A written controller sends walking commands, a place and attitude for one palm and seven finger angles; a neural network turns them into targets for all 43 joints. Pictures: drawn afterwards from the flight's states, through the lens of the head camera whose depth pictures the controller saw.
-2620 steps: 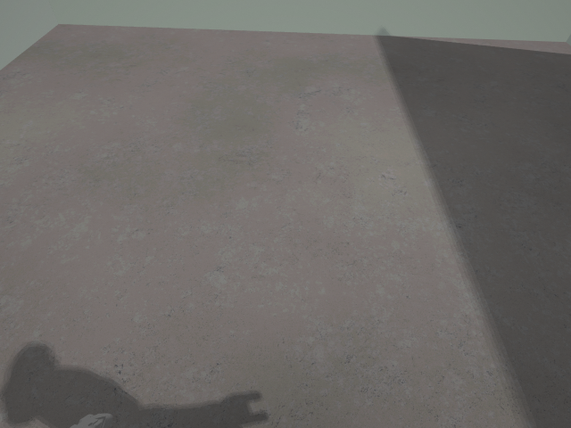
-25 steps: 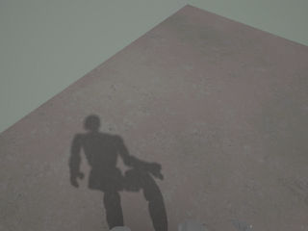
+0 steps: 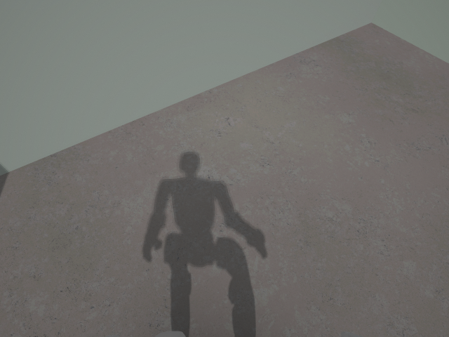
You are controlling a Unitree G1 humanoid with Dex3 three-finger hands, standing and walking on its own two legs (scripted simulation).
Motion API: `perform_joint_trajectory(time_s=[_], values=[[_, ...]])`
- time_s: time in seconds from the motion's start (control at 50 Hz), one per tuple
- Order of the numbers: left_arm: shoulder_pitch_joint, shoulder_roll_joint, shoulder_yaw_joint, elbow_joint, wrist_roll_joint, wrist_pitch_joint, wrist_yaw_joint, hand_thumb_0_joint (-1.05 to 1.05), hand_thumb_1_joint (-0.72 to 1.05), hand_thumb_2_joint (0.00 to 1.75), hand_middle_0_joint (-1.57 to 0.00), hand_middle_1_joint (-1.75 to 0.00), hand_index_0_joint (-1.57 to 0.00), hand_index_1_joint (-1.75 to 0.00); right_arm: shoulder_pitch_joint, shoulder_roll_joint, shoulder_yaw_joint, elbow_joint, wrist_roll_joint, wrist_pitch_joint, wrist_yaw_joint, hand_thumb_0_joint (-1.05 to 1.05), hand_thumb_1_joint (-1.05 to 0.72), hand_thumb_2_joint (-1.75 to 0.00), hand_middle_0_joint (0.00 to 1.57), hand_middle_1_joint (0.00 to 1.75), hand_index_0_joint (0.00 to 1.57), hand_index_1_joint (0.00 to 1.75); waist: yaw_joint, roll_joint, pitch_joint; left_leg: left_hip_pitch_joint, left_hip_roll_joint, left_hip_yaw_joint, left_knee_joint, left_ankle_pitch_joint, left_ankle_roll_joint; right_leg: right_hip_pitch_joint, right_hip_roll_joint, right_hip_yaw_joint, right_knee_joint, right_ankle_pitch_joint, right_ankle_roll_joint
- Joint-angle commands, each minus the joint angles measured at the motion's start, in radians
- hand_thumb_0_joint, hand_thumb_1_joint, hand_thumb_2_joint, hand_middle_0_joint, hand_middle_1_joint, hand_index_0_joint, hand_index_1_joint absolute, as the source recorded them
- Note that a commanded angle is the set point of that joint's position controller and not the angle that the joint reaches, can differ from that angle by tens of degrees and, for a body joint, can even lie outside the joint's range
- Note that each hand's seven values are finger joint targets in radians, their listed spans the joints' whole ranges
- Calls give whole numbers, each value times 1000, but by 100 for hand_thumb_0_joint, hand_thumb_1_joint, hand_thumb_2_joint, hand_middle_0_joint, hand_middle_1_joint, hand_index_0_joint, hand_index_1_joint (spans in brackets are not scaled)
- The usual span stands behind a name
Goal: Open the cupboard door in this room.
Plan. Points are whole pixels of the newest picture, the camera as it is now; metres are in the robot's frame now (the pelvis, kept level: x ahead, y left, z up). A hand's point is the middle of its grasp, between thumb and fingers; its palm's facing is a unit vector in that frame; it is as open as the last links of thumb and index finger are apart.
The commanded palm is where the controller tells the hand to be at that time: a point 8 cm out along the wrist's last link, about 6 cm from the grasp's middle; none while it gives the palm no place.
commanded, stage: turn to face it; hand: left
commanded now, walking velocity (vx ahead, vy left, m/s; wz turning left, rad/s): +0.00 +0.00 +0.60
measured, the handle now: out of the picture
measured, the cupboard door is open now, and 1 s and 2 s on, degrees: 42 42 42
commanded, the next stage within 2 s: none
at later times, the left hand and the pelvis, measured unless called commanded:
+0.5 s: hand out of the picture +0.06 +0.18 -0.14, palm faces +0.25 -0.92 -0.29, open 7.4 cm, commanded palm none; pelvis +0.00 -0.04 +0.01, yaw +16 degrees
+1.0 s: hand out of the picture -0.08 +0.20 -0.16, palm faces +0.58 -0.77 -0.25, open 7.4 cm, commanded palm none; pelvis -0.02 -0.02 +0.01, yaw +34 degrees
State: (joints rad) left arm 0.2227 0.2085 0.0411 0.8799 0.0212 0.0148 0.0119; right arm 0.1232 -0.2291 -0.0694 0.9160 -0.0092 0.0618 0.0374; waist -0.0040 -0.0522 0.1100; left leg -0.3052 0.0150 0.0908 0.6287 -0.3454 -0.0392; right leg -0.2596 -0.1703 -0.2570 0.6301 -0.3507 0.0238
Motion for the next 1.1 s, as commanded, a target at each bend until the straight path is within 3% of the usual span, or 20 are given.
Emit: perform_joint_trajectory(time_s=[0.0, 0.02, 0.04, 0.08, 0.12, 0.24, 0.3, 0.34, 0.36, 0.38, 0.4, 0.42, 0.48, 0.68, 0.74, 0.76, 0.78, 0.8, 0.88, 1.08], values=[[-57, 105, 37, -129, -6, 0, 5, 0, 90, 90, -20, -30, -20, -30, 197, -290, -68, -41, -13, -33, -23, 0, -90, -90, 20, 30, 20, 30, -102, 363, -220, 331, 432, -519, -264, 710, 270, -355, 41, 126, 415, -347, 65], [-126, 124, 40, -129, 3, 14, 15, 0, 90, 90, -20, -30, -20, -30, 228, -266, -63, -22, -15, -36, -36, 0, -90, -90, 20, 30, 20, 30, -118, 293, -223, 289, 401, -504, -262, 630, 278, -375, 37, 223, 509, -294, 53], [-135, 113, 45, -114, -2, 12, 12, 0, 90, 90, -20, -30, -20, -30, 183, -248, -59, -32, -16, -39, -48, 0, -90, -90, 20, 30, 20, 30, -89, 276, -186, 232, 347, -462, -264, 560, 258, -387, 44, 249, 546, -222, 54], [-87, 118, 49, -70, -1, 15, -1, 0, 90, 90, -20, -30, -20, -30, 69, -198, -41, -60, -15, -45, -53, 0, -90, -90, 20, 30, 20, 30, -28, 232, -144, 144, 251, -337, -283, 460, 200, -342, 47, 261, 548, -82, 60], [-60, 117, 49, -50, -2, 15, -5, 0, 90, 90, -20, -30, -20, -30, 59, -186, -34, -60, -13, -51, -52, 0, -90, -90, 20, 30, 20, 30, -11, 198, -148, 158, 210, -297, -280, 491, 183, -312, 66, 253, 497, -44, 65], [-93, 105, 40, -73, -8, 13, 0, 0, 90, 90, -20, -30, -20, -30, 79, -205, -46, -52, -18, -42, -46, 0, -90, -90, 20, 30, 20, 30, -25, 199, -153, 140, 201, -358, -270, 427, 199, -211, 114, 236, 259, -78, 64], [-44, 105, 38, -72, -13, 7, 3, 0, 90, 90, -20, -30, -20, -30, 39, -206, -51, -66, -19, -32, -44, 0, -90, -90, 20, 30, 20, 30, -4, 242, -156, 62, 179, -402, -238, 406, 189, -70, 155, 218, 77, -63, 48], [25, 120, 46, -53, -14, -5, 8, 0, 90, 90, -20, -30, -20, -30, 11, -194, -54, -80, -11, -28, -42, 0, -90, -90, 20, 30, 20, 30, 34, 185, -166, -46, 133, -404, -174, 340, 148, 115, 161, 206, -134, 89, 37], [69, 170, 57, -49, -7, -16, 16, 0, 90, 90, -20, -30, -20, -30, 13, -156, -49, -90, -3, -29, -37, 0, -90, -90, 20, 30, 20, 30, 55, 65, -180, -169, 67, -358, -74, 188, 97, 255, 55, 310, -280, 101, 12], [86, 264, 76, -52, 11, -25, 25, 0, 90, 90, -20, -30, -20, -30, 23, -90, -40, -109, 4, -30, -30, 0, -90, -90, 20, 30, 20, 30, 66, -223, -180, -329, -87, -160, 166, -149, 9, 326, -225, 590, -375, 139, -93], [62, 278, 63, -63, 6, -19, 23, 0, 90, 90, -20, -30, -20, -30, 7, -115, -44, -117, -9, -27, -25, 0, -90, -90, 20, 30, 20, 30, 60, -191, -146, -306, -68, -147, 410, -271, 9, 170, -338, 600, -372, 208, -175], [24, 227, 58, -65, 0, -25, 28, 0, 90, 90, -20, -30, -20, -30, -8, -122, -50, -95, -12, -16, -25, 0, -90, -90, 20, 30, 20, 30, 37, -226, -128, -304, -34, -179, 542, -228, 7, 107, -281, 589, -358, 256, -176], [-62, 146, 32, -86, -4, -28, 23, 0, 90, 90, -20, -30, -20, -30, 36, -93, -41, -52, -7, -2, -9, 0, -90, -90, 20, 30, 20, 30, -21, -153, -105, -290, 6, -128, 625, -50, -24, 99, -139, 302, -295, 446, -120], [64, 208, 64, -33, 12, -23, 20, 0, 90, 90, -20, -30, -20, -30, -72, -49, -12, -79, 1, -16, -5, 0, -90, -90, 20, 30, 20, 30, 54, -154, -139, -122, -2, 10, 112, -119, -15, 218, -205, 191, -185, 617, -139], [35, 220, 72, -36, -2, -15, 10, 0, 90, 90, -20, -30, -20, -30, 29, -92, -21, -60, -2, -27, -8, 0, -90, -90, 20, 30, 20, 30, -10, -102, -178, 109, -12, 16, -140, 100, 12, 97, -181, 107, -39, 496, -58], [30, 189, 69, -56, -7, -8, 5, 0, 90, 90, -20, -30, -20, -30, 95, -173, -40, -51, -8, -35, -11, 0, -90, -90, 20, 30, 20, 30, -49, 83, -219, 279, 121, -157, -208, 297, 74, -78, -116, 55, 137, 287, 3], [-17, 113, 43, -101, -10, -5, -1, 0, 90, 90, -20, -30, -20, -30, 162, -278, -67, -47, -14, -35, -17, 0, -90, -90, 20, 30, 20, 30, -89, 376, -222, 368, 385, -497, -249, 645, 215, -334, 24, 63, 373, -310, 69], [-100, 134, 38, -127, 1, 11, 8, 0, 90, 90, -20, -30, -20, -30, 221, -289, -67, -21, -14, -32, -29, 0, -90, -90, 20, 30, 20, 30, -119, 283, -220, 296, 418, -526, -262, 602, 281, -356, 37, 193, 483, -331, 52], [-63, 129, 51, -60, 0, 17, -4, 0, 90, 90, -20, -30, -20, -30, 35, -201, -38, -72, -16, -44, -51, 0, -90, -90, 20, 30, 20, 30, -14, 212, -139, 116, 234, -351, -301, 359, 196, -314, 49, 263, 534, -74, 56], [-56, 112, 39, -78, -9, 9, 4, 0, 90, 90, -20, -30, -20, -30, 38, -207, -50, -71, -21, -33, -42, 0, -90, -90, 20, 30, 20, 30, -12, 204, -154, 71, 179, -435, -264, 342, 199, -106, 146, 231, 126, -81, 48]])
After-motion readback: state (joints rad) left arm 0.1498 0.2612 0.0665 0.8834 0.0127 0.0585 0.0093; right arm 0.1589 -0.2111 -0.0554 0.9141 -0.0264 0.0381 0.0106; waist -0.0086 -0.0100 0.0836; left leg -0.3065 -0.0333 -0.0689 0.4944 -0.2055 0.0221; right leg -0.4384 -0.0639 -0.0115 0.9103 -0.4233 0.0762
